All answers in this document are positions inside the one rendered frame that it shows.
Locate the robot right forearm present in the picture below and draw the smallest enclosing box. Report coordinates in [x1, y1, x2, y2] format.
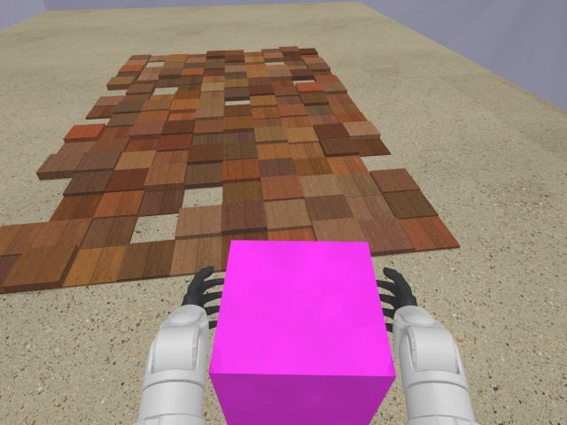
[392, 305, 480, 425]

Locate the robot left forearm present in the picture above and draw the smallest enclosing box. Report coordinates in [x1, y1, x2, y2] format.
[132, 305, 210, 425]

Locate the right robot hand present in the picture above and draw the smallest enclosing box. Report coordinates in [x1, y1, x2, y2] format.
[376, 267, 418, 332]

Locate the left robot hand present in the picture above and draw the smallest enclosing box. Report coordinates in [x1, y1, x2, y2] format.
[181, 266, 225, 329]

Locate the carton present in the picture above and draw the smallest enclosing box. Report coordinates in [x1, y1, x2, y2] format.
[208, 240, 396, 425]

